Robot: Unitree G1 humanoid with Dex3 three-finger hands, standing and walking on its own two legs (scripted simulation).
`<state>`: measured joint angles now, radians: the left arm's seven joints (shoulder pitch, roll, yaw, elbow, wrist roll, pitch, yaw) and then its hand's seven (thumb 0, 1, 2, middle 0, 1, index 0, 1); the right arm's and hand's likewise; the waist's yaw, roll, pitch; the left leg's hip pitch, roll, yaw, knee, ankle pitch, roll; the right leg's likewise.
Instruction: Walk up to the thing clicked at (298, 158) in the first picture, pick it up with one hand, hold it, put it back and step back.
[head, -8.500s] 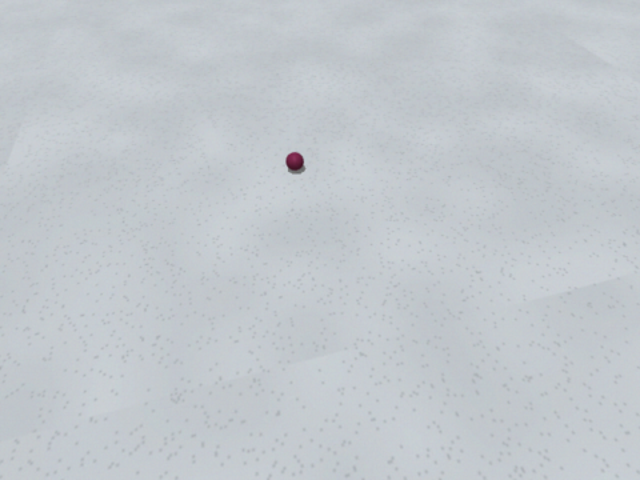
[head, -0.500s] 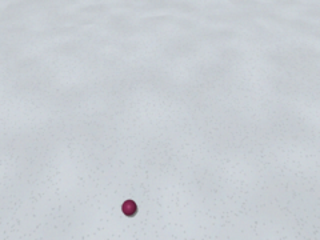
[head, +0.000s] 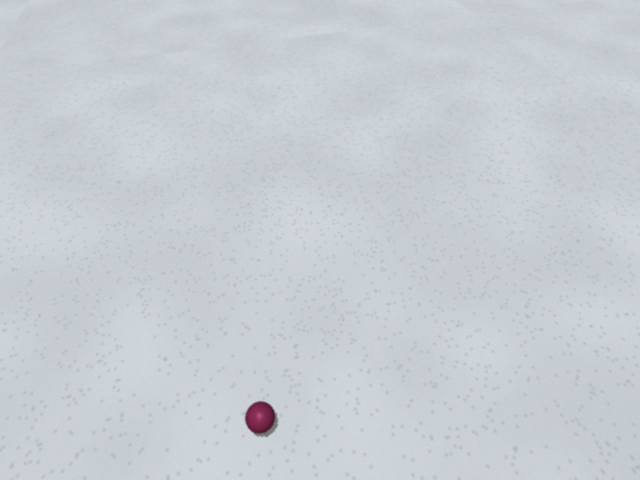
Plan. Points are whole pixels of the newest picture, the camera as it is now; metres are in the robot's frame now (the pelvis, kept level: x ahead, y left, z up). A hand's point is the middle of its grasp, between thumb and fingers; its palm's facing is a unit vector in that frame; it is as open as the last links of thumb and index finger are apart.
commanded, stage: stand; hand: left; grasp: from above
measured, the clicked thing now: (260, 417) +0.41 +0.21 -0.74
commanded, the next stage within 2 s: rise first in 0.52 s
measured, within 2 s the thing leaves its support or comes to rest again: neither
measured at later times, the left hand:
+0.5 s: hand out of the picture +0.06 +0.26 -0.16, palm faces -0.02 -0.94 -0.34, open 7.4 cm
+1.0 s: hand out of the picture +0.15 +0.25 -0.18, palm faces -0.08 -0.93 -0.37, open 11.5 cm
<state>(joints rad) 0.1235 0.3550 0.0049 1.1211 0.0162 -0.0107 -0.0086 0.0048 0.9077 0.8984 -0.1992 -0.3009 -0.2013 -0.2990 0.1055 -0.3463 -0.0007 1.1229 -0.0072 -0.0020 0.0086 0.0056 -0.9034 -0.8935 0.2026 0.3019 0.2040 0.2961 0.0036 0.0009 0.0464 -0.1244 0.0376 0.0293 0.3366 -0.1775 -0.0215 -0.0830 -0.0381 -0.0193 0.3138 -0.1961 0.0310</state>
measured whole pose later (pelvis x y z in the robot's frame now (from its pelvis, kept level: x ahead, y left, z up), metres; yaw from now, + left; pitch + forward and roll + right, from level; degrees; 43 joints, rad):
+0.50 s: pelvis +0.00 +0.00 +0.00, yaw +0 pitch -2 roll +0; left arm 0.13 0.36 0.01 1.12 0.02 -0.01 -0.01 0.01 0.91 0.90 -0.20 -0.30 -0.20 -0.30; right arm 0.12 -0.35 0.00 1.12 -0.01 0.00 0.01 0.01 -0.90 -0.89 0.20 0.30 0.20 0.30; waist 0.00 0.00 0.05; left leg -0.13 0.04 0.03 0.34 -0.18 -0.02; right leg -0.08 -0.04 -0.02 0.31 -0.20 0.03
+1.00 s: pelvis -0.01 +0.00 -0.03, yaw +0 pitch +9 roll -1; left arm 0.00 0.34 0.15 0.93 0.16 0.10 -0.03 0.00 0.00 0.98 -0.08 -0.95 -0.09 -0.94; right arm 0.25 -0.24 -0.03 0.72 0.03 -0.02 -0.01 0.01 -0.95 -0.91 0.20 0.30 0.20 0.30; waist -0.03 0.00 -0.03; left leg -0.55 0.05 0.01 0.73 -0.33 -0.02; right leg -0.50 -0.03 -0.02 0.70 -0.35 0.02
